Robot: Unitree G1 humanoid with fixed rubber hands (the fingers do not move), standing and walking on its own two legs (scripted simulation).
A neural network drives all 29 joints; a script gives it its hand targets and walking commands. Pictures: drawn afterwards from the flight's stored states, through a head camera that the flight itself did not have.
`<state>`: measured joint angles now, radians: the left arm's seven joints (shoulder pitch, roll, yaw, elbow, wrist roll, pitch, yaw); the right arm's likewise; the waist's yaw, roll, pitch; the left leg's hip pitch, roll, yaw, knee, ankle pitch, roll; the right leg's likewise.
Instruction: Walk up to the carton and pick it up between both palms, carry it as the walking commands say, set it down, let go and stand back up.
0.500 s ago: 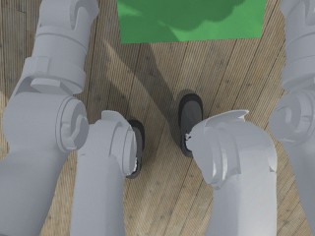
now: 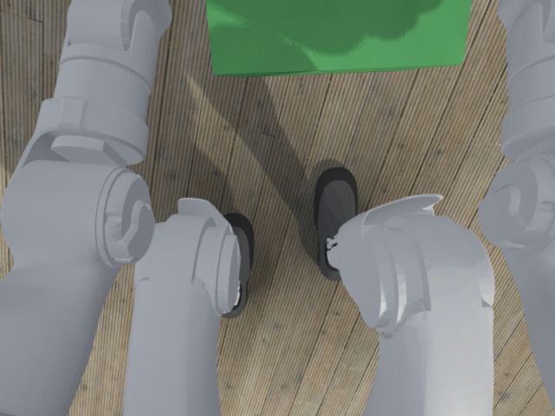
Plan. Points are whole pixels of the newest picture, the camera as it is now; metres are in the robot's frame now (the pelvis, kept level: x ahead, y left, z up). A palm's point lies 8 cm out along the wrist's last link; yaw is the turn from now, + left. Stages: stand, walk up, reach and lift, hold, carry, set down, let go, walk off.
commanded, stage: set down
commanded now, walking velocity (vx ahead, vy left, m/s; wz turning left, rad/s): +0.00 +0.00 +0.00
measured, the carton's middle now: out of the picture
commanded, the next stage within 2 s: none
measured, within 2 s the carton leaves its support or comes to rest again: neither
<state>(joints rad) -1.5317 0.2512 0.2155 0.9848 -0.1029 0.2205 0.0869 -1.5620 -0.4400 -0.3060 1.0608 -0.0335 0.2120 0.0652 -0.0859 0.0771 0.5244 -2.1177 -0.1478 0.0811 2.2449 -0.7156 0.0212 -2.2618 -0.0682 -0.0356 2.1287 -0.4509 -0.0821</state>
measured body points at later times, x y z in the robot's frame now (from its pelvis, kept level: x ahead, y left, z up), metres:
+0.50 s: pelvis +0.00 +0.00 +0.00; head +0.38 -0.06 +0.21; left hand +0.58 +0.07 -0.19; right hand +0.54 -0.28 -0.21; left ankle +0.08 +0.09 -0.34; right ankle +0.15 -0.11 -0.34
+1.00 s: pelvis +0.00 +0.00 +0.00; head +0.38 -0.06 +0.21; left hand +0.59 +0.08 -0.19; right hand +0.53 -0.31 -0.20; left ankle +0.08 +0.09 -0.34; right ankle +0.15 -0.11 -0.34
